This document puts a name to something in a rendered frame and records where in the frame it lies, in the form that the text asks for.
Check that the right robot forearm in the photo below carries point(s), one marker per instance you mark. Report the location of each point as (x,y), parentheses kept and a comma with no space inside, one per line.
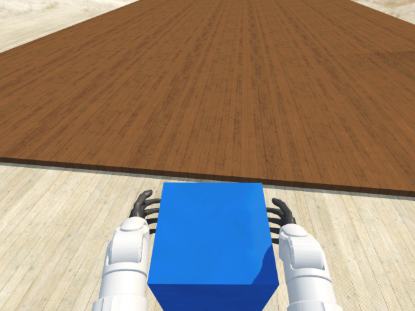
(306,272)

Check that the carton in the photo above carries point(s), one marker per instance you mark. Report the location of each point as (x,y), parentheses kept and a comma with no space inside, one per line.
(212,248)

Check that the robot left hand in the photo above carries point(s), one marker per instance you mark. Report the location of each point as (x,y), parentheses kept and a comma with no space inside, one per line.
(140,205)

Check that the left robot forearm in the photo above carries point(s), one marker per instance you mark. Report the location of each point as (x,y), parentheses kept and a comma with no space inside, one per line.
(125,268)

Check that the robot right hand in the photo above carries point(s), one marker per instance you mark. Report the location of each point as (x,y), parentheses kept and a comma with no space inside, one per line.
(284,213)

